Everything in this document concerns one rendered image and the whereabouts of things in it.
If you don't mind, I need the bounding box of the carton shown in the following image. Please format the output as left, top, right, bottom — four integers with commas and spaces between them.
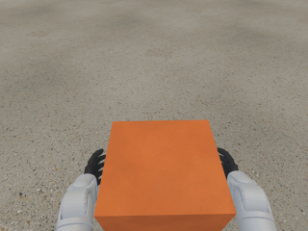
93, 119, 237, 231

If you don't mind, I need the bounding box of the robot right forearm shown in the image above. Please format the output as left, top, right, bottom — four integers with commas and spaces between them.
226, 170, 277, 231

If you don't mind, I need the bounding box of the right robot hand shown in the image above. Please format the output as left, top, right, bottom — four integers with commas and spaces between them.
217, 147, 239, 180

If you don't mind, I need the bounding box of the robot left forearm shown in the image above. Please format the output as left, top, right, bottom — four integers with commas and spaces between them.
56, 173, 98, 231

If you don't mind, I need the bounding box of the left robot hand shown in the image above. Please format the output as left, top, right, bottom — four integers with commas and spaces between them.
84, 148, 106, 186

